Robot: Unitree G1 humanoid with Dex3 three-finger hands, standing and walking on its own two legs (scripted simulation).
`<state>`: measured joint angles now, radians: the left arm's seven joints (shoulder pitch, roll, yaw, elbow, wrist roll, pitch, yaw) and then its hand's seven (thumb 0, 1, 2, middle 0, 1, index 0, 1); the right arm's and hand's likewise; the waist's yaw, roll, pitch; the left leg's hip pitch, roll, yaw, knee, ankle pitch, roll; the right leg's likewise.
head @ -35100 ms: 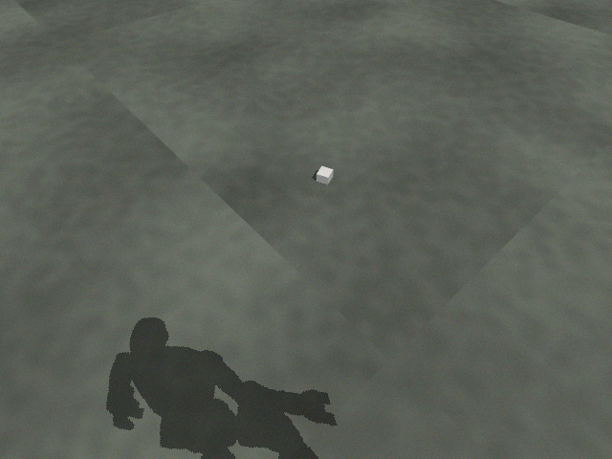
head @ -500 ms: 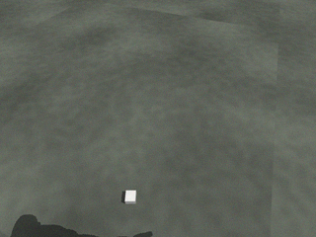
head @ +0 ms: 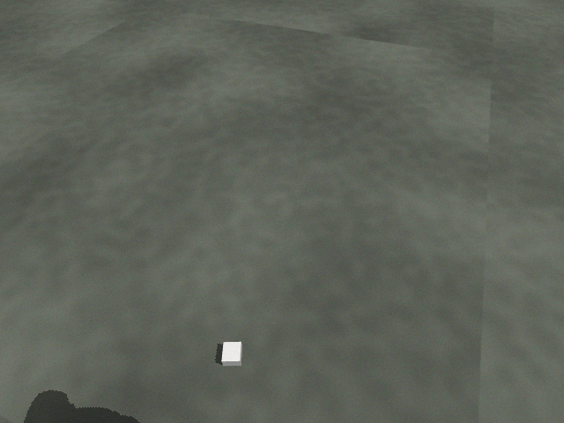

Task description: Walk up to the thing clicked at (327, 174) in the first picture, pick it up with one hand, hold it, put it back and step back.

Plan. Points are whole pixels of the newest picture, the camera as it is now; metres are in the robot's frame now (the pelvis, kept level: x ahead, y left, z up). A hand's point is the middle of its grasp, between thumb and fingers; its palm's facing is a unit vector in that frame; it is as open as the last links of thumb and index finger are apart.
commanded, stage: stand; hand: left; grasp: from above
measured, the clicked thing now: (232, 353) +0.49 +0.21 -0.76
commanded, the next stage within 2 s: step back in 1.50 s
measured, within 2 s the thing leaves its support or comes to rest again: neither
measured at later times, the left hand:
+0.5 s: hand out of the picture +0.08 +0.24 -0.16, palm faces +0.00 -0.94 -0.33, open 7.4 cm
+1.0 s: hand out of the picture +0.10 +0.24 -0.16, palm faces -0.01 -0.94 -0.34, open 7.4 cm
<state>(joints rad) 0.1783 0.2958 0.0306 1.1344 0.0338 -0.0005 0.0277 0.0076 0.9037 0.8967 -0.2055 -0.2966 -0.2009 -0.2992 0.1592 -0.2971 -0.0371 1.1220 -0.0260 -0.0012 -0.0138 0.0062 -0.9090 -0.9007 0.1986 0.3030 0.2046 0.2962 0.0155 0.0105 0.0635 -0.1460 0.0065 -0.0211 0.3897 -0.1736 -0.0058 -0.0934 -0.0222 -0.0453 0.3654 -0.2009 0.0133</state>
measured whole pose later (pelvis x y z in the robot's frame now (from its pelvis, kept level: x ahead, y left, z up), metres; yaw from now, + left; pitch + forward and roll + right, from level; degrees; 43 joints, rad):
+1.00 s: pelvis +0.02 -0.01 +0.00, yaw -1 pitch -3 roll +0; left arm 0.10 0.32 0.02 1.15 0.02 -0.01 0.01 0.01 0.90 0.90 -0.21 -0.30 -0.20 -0.30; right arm 0.10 -0.32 -0.01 1.15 -0.02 -0.01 -0.01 0.01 -0.91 -0.90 0.20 0.30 0.20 0.30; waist 0.00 0.00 0.05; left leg -0.11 0.02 -0.01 0.32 -0.17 -0.02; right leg -0.07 -0.01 -0.03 0.31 -0.20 0.00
